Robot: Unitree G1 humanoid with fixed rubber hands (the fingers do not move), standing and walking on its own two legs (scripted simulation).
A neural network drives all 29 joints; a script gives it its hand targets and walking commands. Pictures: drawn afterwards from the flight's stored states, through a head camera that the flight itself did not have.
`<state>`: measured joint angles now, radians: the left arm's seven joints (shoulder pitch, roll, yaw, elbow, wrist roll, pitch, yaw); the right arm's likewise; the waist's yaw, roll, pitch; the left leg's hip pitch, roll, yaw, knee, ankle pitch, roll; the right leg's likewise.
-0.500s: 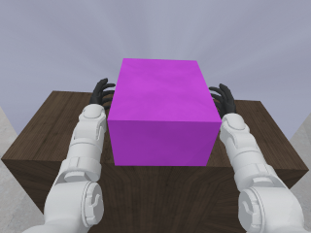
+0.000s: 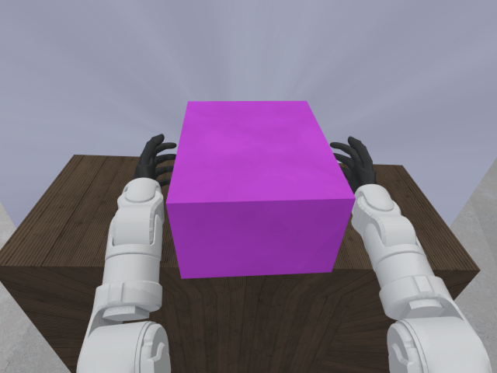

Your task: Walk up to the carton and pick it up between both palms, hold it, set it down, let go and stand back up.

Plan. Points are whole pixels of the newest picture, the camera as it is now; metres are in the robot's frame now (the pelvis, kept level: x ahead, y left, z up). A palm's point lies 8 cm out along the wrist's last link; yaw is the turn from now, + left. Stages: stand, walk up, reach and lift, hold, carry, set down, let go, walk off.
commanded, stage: reach and lift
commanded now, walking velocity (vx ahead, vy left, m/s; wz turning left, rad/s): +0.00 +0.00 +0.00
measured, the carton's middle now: (252, 178) +0.45 -0.01 +0.13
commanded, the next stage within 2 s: hold in 0.40 s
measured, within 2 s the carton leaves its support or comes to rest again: neither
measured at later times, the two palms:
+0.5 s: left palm (142, 178) +0.38 +0.17 +0.18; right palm (356, 180) +0.37 -0.17 +0.19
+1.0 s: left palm (132, 170) +0.36 +0.18 +0.21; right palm (362, 171) +0.36 -0.16 +0.22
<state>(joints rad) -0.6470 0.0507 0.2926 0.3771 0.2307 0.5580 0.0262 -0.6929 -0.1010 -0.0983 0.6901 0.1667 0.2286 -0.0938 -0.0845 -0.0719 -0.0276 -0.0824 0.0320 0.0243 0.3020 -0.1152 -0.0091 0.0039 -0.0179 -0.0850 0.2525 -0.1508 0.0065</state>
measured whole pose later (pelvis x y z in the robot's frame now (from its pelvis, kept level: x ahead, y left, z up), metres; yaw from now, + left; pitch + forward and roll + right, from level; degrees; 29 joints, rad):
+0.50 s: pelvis +0.01 +0.00 +0.00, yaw +1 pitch -5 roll -1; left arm -0.60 0.07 0.27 0.25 0.20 0.60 0.01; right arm -0.65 -0.10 -0.06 0.57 0.21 0.26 -0.13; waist -0.10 -0.07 -0.02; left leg -0.09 0.03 0.00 0.33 -0.14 -0.01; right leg 0.01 -0.02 -0.09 0.25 -0.17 0.01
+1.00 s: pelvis +0.00 -0.01 +0.00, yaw +1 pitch -7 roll -1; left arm -0.65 0.06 0.32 0.21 0.24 0.69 -0.02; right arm -0.71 -0.09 -0.07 0.55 0.20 0.36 -0.14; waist -0.08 -0.06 -0.04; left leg -0.06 0.03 0.00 0.29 -0.10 -0.02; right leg 0.02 -0.01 -0.08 0.26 -0.15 0.00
